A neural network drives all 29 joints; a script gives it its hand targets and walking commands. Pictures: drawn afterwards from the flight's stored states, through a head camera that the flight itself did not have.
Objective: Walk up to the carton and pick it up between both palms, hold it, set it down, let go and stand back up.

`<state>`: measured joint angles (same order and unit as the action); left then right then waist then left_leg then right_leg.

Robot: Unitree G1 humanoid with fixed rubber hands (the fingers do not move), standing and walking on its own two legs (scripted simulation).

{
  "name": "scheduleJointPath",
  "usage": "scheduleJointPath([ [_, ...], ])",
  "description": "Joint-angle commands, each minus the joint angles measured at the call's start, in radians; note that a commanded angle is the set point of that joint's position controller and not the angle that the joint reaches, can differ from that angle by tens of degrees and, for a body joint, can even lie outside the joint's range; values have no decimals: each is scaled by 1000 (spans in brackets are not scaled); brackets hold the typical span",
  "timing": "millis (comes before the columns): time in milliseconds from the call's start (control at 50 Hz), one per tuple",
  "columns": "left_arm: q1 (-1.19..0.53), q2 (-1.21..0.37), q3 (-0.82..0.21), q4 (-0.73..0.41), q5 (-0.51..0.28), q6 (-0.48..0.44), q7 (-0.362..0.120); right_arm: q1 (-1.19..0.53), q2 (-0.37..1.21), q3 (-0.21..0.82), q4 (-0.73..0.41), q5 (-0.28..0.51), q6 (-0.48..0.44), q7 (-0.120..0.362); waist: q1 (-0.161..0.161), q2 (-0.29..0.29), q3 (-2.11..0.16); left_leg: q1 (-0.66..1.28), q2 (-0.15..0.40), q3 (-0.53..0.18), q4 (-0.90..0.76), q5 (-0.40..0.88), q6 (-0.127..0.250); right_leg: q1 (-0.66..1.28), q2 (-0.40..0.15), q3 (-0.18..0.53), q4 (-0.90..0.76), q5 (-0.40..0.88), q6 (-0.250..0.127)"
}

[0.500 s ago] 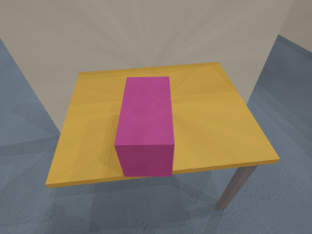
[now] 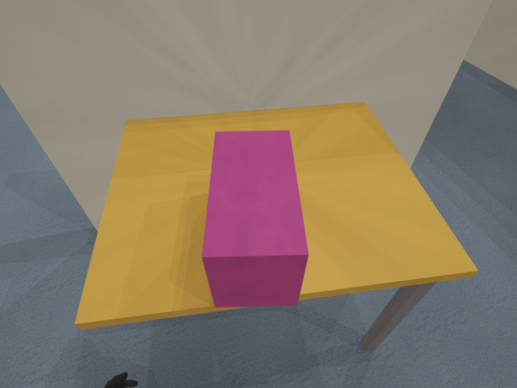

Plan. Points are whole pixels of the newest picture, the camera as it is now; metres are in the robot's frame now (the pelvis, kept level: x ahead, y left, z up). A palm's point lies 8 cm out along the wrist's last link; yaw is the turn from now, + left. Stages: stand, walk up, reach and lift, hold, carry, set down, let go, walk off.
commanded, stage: walk up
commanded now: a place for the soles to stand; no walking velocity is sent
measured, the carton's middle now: (254, 214) +0.46 +0.03 -0.03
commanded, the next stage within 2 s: reach and lift in 0.54 s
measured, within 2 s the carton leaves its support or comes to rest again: neither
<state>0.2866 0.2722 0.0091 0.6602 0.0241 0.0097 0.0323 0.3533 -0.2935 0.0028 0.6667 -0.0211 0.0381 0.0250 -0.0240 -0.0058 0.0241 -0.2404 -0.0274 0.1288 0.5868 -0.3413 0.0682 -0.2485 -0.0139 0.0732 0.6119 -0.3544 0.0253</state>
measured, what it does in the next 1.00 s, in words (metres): shifts its weight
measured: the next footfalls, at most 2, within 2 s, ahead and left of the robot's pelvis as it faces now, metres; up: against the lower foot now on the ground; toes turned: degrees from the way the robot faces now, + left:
none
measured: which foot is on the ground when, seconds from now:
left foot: down 0.00-1.00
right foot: down 0.00-1.00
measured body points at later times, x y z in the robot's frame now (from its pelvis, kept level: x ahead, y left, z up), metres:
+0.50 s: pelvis -0.01 -0.01 +0.01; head +0.00 +0.00 +0.46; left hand +0.07 +0.26 -0.11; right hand +0.08 -0.27 -0.11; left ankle -0.01 +0.07 -0.73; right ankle -0.02 -0.14 -0.73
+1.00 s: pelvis -0.04 -0.05 +0.01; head -0.04 -0.02 +0.46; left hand +0.13 +0.23 -0.08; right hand +0.14 -0.26 -0.07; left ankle -0.01 +0.07 -0.73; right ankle -0.02 -0.14 -0.73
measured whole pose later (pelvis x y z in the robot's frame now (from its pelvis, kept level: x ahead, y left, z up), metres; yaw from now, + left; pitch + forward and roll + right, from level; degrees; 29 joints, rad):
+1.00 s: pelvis -0.04 -0.05 +0.01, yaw +2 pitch -6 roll +0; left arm 0.13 0.28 0.07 0.53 0.02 0.24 -0.03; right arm 0.17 -0.16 -0.02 0.75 -0.01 -0.16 -0.02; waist 0.03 -0.06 0.09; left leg -0.14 0.01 0.06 0.45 -0.21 0.01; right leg -0.13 0.02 -0.02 0.47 -0.24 -0.03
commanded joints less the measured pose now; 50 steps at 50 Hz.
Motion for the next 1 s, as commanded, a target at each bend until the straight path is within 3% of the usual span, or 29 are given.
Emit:
scheduleJointPath([
  [0,14,110,40,-78,-7,-15,7,16,-157,-57,-86,4,-17,-5,11,38,4,18,191,-207,-172,269,12,-31,-40,5,-26,148,-57],
  [80,28,133,50,-69,-4,-26,7,2,-145,-53,-89,2,-16,-2,16,5,-11,8,155,-168,-131,267,2,17,-73,51,-81,201,-74],
  [160,39,180,64,-66,1,-31,4,3,-126,-52,-96,-11,-19,3,14,-79,-36,-11,105,-137,-13,216,-27,37,-182,201,-159,215,-143],
  [200,24,188,64,-65,1,-27,3,4,-116,-53,-96,-13,-20,5,11,-92,-8,-22,94,-143,-20,162,-33,14,-206,219,-181,191,-164],
  [260,9,164,54,-70,0,-23,-3,32,-130,-63,-84,-10,-30,4,-3,-46,-14,58,120,-180,-83,204,-24,-52,-152,133,-145,148,-126],
  [320,1,96,34,-74,-6,-18,-5,45,-167,-72,-65,8,-35,-3,-10,79,-21,116,214,-302,-232,223,35,-96,-16,-47,-11,63,-40],
  [360,26,83,33,-67,-6,-19,0,6,-158,-61,-71,11,-28,-9,13,92,16,63,242,-307,-258,201,57,-64,-18,-71,-46,20,-33],
  [400,51,106,40,-53,-4,-30,2,-18,-141,-48,-76,11,-22,-8,30,73,15,-9,194,-242,-233,197,23,25,-42,-34,-119,93,-52],
  [440,59,148,53,-46,4,-40,1,1,-126,-44,-71,7,-23,-4,22,25,-10,-25,130,-183,-163,223,-12,77,-98,47,-150,173,-81],
  [520,74,184,58,-36,4,-36,1,19,-120,-51,-67,-8,-28,0,19,-55,-32,-19,98,-159,-53,195,-30,75,-198,151,-196,177,-143],
  [540,-509,211,37,-111,-34,138,11,-554,-49,-154,92,-107,-169,18,31,55,36,-121,105,-112,-50,29,-105,-272,-24,-120,25,-22,-104],
  [560,-376,151,13,-131,-27,208,23,-445,-106,-176,137,-93,-203,50,45,74,131,-191,128,-133,-89,-92,-102,-191,-5,-156,53,-60,-102],
  [600,-336,152,35,-194,-35,278,8,-398,-115,-179,109,-76,-211,56,38,-1,-17,-129,115,-115,-22,-4,-98,-153,-20,-152,73,32,-94],
  [640,-230,125,50,-292,-19,308,0,-291,-139,-167,110,-32,-233,52,54,22,-186,34,113,-104,15,223,-109,-75,7,-149,40,198,-94],
  [680,-129,124,81,-334,1,304,-13,-213,-145,-158,139,7,-262,42,39,9,-280,227,93,-113,44,537,-138,-42,32,-150,-18,398,-74],
  [720,-67,114,88,-354,17,288,-24,-171,-140,-123,142,36,-278,27,31,2,-284,310,63,-115,12,618,-140,-9,46,-149,-88,474,-56],
  [780,-103,122,93,-295,22,254,-38,-195,-81,-71,134,36,-277,-7,17,-31,-157,262,22,-95,-73,457,-114,39,25,-116,-173,467,-34],
  [860,-242,160,104,-249,6,218,-51,-246,42,-40,49,17,-245,-42,39,-18,20,128,8,-45,-174,170,-74,40,-15,-59,-259,174,-32],
  [920,-286,168,116,-259,0,190,-52,-238,107,-27,-41,9,-219,-53,58,12,53,74,21,-17,-223,90,-56,79,-24,-36,-294,16,-46],
  [980,-286,166,119,-273,-6,154,-53,-214,133,-23,-108,6,-210,-63,57,36,40,54,30,-5,-246,68,-49,122,-23,-34,-296,-12,-51],
])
